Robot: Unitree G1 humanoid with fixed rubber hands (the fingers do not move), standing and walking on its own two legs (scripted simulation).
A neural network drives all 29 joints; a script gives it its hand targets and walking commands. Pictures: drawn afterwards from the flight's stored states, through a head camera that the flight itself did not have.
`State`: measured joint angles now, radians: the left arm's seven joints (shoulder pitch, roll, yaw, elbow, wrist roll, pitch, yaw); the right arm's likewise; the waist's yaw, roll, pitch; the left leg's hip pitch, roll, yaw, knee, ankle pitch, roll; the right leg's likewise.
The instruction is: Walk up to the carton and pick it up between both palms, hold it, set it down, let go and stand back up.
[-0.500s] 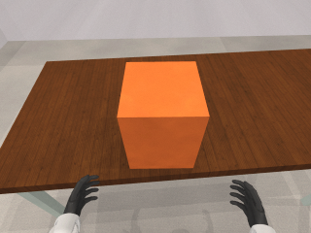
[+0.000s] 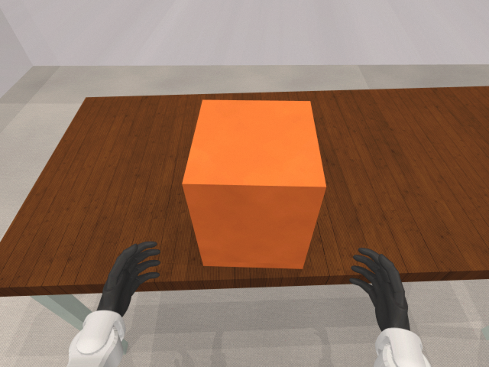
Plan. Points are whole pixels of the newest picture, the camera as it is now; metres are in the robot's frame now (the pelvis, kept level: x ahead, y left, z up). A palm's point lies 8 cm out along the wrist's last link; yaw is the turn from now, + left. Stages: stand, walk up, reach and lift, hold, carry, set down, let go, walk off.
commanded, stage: reach and lift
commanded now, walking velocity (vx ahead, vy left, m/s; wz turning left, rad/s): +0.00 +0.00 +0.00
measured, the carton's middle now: (254, 187) +0.41 +0.06 +0.04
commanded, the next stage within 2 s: none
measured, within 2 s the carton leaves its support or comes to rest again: neither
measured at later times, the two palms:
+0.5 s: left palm (123, 231) +0.27 +0.25 +0.08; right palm (383, 249) +0.28 -0.15 +0.07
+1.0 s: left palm (130, 170) +0.36 +0.26 +0.13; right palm (376, 187) +0.37 -0.14 +0.11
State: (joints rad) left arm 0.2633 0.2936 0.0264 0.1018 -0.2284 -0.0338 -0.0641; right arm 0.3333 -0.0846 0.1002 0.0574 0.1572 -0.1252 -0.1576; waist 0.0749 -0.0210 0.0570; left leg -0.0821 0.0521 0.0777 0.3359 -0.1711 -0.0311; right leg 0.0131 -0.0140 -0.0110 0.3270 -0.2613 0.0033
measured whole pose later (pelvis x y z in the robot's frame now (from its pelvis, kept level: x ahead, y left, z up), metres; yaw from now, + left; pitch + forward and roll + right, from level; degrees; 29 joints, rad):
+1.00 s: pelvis -0.02 +0.01 +0.00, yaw +0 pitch +2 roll +0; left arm -0.56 0.35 0.17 0.30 -0.21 0.52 -0.01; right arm -0.53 -0.21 0.05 0.37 0.36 0.28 -0.24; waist 0.03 -0.02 0.03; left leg -0.26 0.06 0.06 0.36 -0.14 -0.02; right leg -0.16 0.00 -0.01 0.34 -0.22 0.01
